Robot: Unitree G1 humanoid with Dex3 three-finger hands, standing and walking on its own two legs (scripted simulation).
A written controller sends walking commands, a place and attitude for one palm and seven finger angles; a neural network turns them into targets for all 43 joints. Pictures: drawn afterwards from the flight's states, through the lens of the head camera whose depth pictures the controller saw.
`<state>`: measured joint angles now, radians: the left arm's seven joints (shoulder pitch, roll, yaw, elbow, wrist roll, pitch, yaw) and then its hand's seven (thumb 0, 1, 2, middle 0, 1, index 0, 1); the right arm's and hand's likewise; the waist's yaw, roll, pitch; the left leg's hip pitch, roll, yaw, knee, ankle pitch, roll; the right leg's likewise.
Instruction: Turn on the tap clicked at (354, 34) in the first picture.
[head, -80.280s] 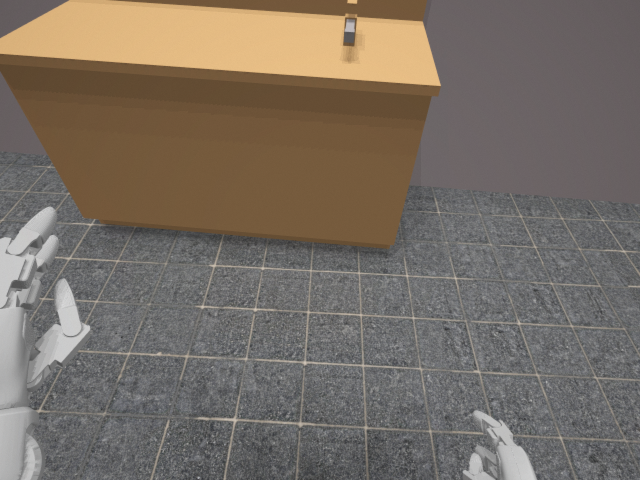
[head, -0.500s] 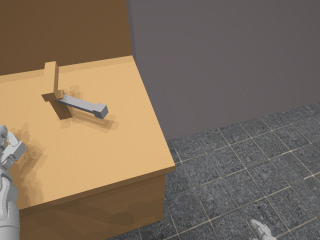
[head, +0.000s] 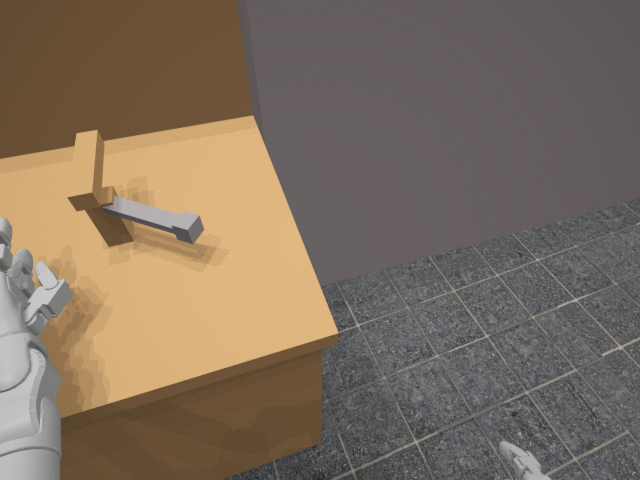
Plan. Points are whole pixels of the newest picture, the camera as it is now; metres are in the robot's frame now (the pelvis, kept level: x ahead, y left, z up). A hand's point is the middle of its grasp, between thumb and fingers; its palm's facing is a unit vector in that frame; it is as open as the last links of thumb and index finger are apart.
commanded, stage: push the lever round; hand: left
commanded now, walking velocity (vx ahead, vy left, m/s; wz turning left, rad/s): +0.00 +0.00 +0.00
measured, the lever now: (188, 227) +0.40 +0.21 +0.10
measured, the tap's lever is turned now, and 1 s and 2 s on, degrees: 52 52 53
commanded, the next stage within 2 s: none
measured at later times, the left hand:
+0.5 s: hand (99, 283) +0.31 +0.29 +0.09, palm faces +0.64 -0.77 -0.06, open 7.8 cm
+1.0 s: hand (130, 272) +0.32 +0.25 +0.10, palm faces +0.71 -0.70 -0.05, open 7.8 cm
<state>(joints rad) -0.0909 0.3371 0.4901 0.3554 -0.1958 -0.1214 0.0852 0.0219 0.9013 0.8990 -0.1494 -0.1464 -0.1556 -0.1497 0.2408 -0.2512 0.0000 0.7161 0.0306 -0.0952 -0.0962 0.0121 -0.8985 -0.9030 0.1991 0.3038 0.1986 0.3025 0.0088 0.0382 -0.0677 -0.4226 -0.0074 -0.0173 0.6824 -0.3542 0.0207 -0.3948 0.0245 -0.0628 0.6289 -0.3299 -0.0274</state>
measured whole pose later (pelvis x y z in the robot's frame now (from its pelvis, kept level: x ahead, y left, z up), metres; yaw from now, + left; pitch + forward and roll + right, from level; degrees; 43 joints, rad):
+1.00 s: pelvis -0.01 -0.01 +0.00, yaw +1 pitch +4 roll -1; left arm -0.20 0.15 0.31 0.32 -0.07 -0.07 0.49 0.02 0.90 0.90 -0.15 -0.15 -0.15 -0.15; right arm 0.18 -0.23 0.00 0.74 0.00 -0.02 -0.08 0.01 -0.90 -0.90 0.20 0.30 0.20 0.30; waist 0.01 0.04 -0.07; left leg -0.40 -0.01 -0.03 0.67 -0.33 0.00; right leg -0.38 0.02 -0.08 0.64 -0.33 -0.04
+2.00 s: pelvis +0.00 -0.01 +0.00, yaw +2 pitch +6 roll -1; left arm -0.50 0.02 0.29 0.59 0.05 -0.01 0.84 0.02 0.91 0.90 -0.15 -0.15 -0.15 -0.15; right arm 0.15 -0.20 -0.03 0.79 -0.06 0.04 0.00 0.01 -0.90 -0.90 0.20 0.30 0.20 0.30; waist -0.01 0.04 -0.10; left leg -0.45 -0.01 -0.05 0.69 -0.35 0.00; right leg -0.42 0.02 -0.09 0.65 -0.34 -0.05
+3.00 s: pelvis -0.02 -0.05 -0.01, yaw +1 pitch +11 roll +0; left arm -0.79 0.17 0.49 1.02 0.12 -0.18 0.96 0.04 0.96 0.93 -0.15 -0.15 0.00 -0.02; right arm 0.24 -0.23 -0.03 0.82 -0.08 0.04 -0.01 0.01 -0.90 -0.90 0.20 0.30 0.20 0.30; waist -0.12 0.04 -0.11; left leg -0.58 0.03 -0.06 0.73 -0.33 -0.01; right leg -0.56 0.06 -0.11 0.69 -0.33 -0.09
